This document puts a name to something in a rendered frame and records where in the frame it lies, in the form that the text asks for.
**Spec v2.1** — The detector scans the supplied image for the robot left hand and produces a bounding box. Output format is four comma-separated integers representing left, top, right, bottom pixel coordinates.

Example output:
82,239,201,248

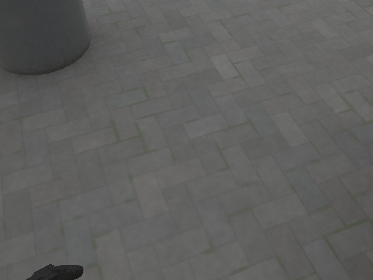
26,264,83,280

